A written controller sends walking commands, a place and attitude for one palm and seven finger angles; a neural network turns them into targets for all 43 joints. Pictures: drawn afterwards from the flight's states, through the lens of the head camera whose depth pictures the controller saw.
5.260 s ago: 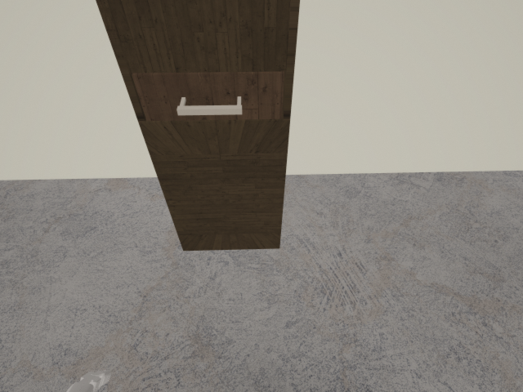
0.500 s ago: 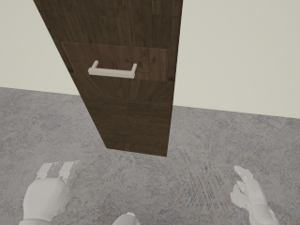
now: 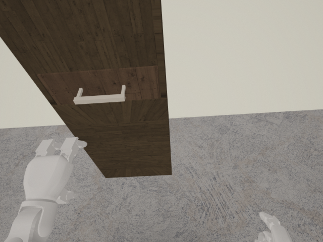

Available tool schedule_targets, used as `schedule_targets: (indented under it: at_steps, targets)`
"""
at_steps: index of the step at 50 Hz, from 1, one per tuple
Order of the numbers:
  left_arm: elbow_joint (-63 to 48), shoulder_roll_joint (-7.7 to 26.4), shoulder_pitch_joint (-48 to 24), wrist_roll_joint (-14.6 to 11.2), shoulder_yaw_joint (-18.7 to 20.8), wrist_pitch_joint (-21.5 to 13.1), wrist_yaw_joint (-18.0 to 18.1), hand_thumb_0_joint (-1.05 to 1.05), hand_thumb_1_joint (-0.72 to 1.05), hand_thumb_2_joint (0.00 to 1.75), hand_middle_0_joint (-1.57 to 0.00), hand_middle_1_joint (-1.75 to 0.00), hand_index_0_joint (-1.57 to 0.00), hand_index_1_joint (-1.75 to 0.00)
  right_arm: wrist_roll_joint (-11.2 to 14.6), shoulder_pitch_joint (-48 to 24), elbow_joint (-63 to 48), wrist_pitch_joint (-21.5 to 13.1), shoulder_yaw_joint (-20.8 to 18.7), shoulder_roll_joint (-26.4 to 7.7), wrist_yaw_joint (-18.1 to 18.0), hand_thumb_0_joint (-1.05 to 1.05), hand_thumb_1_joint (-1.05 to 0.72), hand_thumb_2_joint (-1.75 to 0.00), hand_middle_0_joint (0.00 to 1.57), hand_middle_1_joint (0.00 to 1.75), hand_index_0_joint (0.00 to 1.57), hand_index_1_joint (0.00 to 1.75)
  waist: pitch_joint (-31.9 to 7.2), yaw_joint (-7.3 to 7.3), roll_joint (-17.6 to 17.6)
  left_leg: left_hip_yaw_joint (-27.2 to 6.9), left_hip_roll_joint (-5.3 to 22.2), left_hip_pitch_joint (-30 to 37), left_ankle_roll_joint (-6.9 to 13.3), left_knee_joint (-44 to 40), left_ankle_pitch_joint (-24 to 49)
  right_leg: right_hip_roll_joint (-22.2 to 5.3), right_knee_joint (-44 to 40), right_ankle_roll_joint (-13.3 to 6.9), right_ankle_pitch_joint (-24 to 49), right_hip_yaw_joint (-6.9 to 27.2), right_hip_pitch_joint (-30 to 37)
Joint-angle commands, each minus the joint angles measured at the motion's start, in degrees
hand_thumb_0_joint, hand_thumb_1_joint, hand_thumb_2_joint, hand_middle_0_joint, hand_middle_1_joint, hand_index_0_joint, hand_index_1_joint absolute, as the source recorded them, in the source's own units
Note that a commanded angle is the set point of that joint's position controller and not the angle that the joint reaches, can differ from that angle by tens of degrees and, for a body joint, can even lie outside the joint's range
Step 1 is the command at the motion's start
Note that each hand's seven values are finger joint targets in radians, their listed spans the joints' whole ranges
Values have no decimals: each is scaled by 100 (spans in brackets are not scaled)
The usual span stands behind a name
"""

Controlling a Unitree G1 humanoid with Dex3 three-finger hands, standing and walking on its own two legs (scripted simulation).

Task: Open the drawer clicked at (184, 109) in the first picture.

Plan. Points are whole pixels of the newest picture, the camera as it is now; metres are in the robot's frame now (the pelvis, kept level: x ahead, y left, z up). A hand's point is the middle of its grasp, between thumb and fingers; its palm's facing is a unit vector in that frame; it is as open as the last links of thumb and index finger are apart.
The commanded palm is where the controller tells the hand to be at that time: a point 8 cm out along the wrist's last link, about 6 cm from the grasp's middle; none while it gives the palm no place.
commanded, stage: raise the hand with hooked fingers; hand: left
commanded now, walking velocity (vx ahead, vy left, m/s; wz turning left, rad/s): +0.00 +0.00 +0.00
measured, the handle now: (100, 94) +0.54 +0.27 +0.03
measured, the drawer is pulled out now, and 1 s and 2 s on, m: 0.00 0.00 0.00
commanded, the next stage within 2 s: move the hooked fingers above the handle in 0.88 s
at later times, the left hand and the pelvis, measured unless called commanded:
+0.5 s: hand (35, 132) +0.30 +0.31 +0.14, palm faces +0.12 -0.07 -0.99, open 13.8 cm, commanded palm +0.27 +0.29 +0.20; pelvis -0.01 +0.05 +0.02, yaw +0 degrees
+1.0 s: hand (50, 139) +0.29 +0.27 +0.13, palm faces +0.08 -0.08 -0.99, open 13.9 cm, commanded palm +0.27 +0.27 +0.19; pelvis -0.02 +0.02 +0.03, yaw +1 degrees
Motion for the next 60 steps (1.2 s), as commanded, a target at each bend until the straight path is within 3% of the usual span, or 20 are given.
schedule_targets:
  at_steps: [1, 3, 7, 9, 12, 14, 17, 20, 24, 28, 32, 36, 37, 40, 43, 47, 50, 53, 57, 60]
  targets:
    - [-859, 924, -1382, -107, 748, 608, 572, 0, -31, 38, -29, -108, -29, -108, 139, -898, -957, -279, -145, -252, 138, 0, -90, -90, 20, 30, 20, 30, -1666, 2, 199, 424, -204, 990, 312, -314, 2009, -114, -642, -35, 2709, -194, 797]
    - [-590, 689, -1737, -223, 256, 1026, 276, 0, -36, 36, -29, -111, -29, -111, 254, -1021, -936, -244, -119, -310, 146, 0, -90, -90, 20, 30, 20, 30, -1300, -69, -155, 380, -140, 1020, 330, -550, 1919, -93, -811, -4, 2384, -297, 772]
    - [-745, 717, -2615, -236, -308, 1523, -504, 0, -45, 32, -30, -117, -30, -117, 360, -1272, -1086, -133, 19, -343, 25, 0, -90, -90, 20, 30, 20, 30, -1015, -60, -293, 235, -48, 1384, 360, -1013, 1918, -81, -1108, -8, 1866, -356, 936]
    - [-770, 935, -2919, -101, -283, 1576, -770, 0, -50, 30, -30, -120, -30, -120, 327, -1247, -1079, -103, 102, -298, -14, 0, -90, -90, 20, 30, 20, 30, -986, 9, -241, 150, -4, 1588, 352, -1185, 2029, -79, -1176, -32, 1744, -400, 1059]
    - [-749, 1467, -3310, 143, 94, 1580, -1044, 0, -50, 30, -30, -120, -30, -120, 288, -1253, -1054, 22, 214, -281, -11, 0, -90, -90, 20, 30, 20, 30, -1058, 127, -46, 85, 50, 1772, 285, -1389, 2287, -50, -1314, -92, 1639, -398, 1331]
    - [-622, 1405, -3560, 181, 79, 1534, -1137, 0, -50, 30, -30, -120, -30, -120, 305, -1225, -1013, 64, 262, -196, 23, 0, -90, -90, 20, 30, 20, 30, -939, 138, 140, 41, 82, 1906, 236, -1503, 2485, -23, -1390, -118, 1646, -432, 1360]
    - [-398, 1419, -3861, 16, 136, 1523, -1307, 0, -50, 30, -30, -120, -30, -120, 338, -1184, -990, 91, 288, -195, 53, 0, -90, -90, 20, 30, 20, 30, -898, 145, 154, 33, 78, 1975, 190, -1646, 2566, 11, -1562, -123, 1721, -437, 1547]
    - [-237, 1236, -4225, -103, -124, 1569, -1529, 0, -50, 30, -30, -120, -30, -120, 367, -1195, -963, 109, 315, -201, 67, 0, -90, -90, 20, 30, 20, 30, -771, 59, 108, 62, 68, 2035, 187, -1754, 2430, 3, -1706, -109, 1735, -443, 1561]
    - [-307, 1195, -4749, -118, -372, 1508, -1819, 0, -50, 30, -30, -120, -30, -120, 373, -1159, -976, 85, 330, -248, 91, 0, -90, -90, 20, 30, 20, 30, -909, -8, 168, 2, 67, 2170, 185, -1859, 2232, 1, -1812, -120, 1589, -451, 1594]
    - [-111, 1088, -4058, -188, -378, 1363, -2097, 0, -50, 30, -30, -120, -30, -120, 363, -1072, -1023, 87, 309, -290, 131, 0, -90, -90, 20, 30, 20, 30, -858, 69, -168, 90, 48, 2088, 242, -1878, 2199, -8, -1909, -102, 1643, -443, 1733]
    - [-696, 1614, -4134, -192, 181, 965, -1953, 0, -50, 30, -30, -120, -30, -120, 304, -1068, -1071, 24, 280, -321, 142, 0, -90, -90, 20, 30, 20, 30, -1149, 201, -51, 71, 7, 2125, 252, -1898, 2299, 13, -1912, -114, 1728, -421, 1951]
    - [-994, 1658, -4325, -233, 401, 663, -1509, 0, -50, 30, -30, -120, -30, -120, 308, -1040, -989, -89, 223, -263, 139, 0, -90, -90, 20, 30, 20, 30, -1161, 245, 291, 89, -62, 2181, 233, -1869, 2375, 24, -1913, -130, 1785, -419, 1863]
    - [-888, 1750, -4292, -230, 539, 665, -1398, 0, -50, 30, -30, -120, -30, -120, 299, -1009, -934, -112, 203, -272, 138, 0, -90, -90, 20, 30, 20, 30, -1160, 246, 146, 93, -56, 2130, 225, -1871, 2311, 48, -1930, -126, 1745, -423, 1888]
    - [-570, 1454, -4167, -266, 368, 785, -1192, 0, -50, 30, -30, -120, -30, -120, 357, -988, -816, -133, 156, -271, 156, 0, -90, -90, 20, 30, 20, 30, -1043, 200, 126, 198, -97, 2056, 218, -1842, 2277, 28, -1946, -109, 1836, -420, 1800]
    - [-101, 1174, -4054, -264, 30, 1108, -1245, 0, -50, 30, -30, -120, -30, -120, 419, -1056, -785, -93, 168, -309, 166, 0, -90, -90, 20, 30, 20, 30, -815, 128, -49, 301, -119, 1876, 231, -1890, 1944, -2, -2014, -75, 1662, -404, 1769]
    - [-185, 1144, -4086, -249, -230, 1353, -1527, 0, -50, 30, -30, -120, -30, -120, 444, -1230, -892, -28, 186, -360, 101, 0, -90, -90, 20, 30, 20, 30, -951, 71, -291, 384, -159, 1905, 296, -1869, 1798, -41, -2065, -22, 1678, -316, 1904]
    - [-155, 1486, -4152, -226, -21, 1247, -1685, 0, -50, 30, -30, -120, -30, -120, 397, -1213, -881, -24, 230, -355, 3, 0, -90, -90, 20, 30, 20, 30, -993, 80, -544, 413, -199, 1880, 369, -1809, 1775, -81, -2073, 27, 1843, -262, 1984]
    - [290, 1829, -4527, -196, 304, 996, -1684, 0, -50, 30, -30, -120, -30, -120, 389, -1161, -798, -27, 292, -338, -109, 0, -90, -90, 20, 30, 20, 30, -652, 64, -711, 434, -211, 1632, 385, -1790, 1571, -101, -2129, 58, 1721, -222, 1870]
    - [522, 2069, -4871, -218, 593, 640, -1525, 0, -50, 30, -30, -120, -30, -120, 396, -1060, -730, -58, 245, -296, -187, 0, -90, -90, 20, 30, 20, 30, -908, 89, -370, 461, -271, 1652, 374, -1669, 1705, -104, -2080, 46, 1938, -149, 1965]
    - [844, 1861, -4981, -236, 438, 539, -1440, 0, -50, 30, -30, -120, -30, -120, 404, -950, -694, -87, 210, -284, -200, 0, -90, -90, 20, 30, 20, 30, -963, 38, -173, 484, -287, 1617, 367, -1564, 1867, -109, -1973, 39, 2243, -181, 1868]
